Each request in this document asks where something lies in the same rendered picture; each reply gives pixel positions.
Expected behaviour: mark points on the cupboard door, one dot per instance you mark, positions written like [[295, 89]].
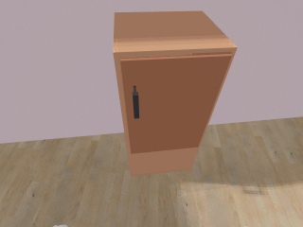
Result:
[[176, 95]]

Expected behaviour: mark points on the handle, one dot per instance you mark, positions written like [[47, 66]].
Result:
[[136, 103]]

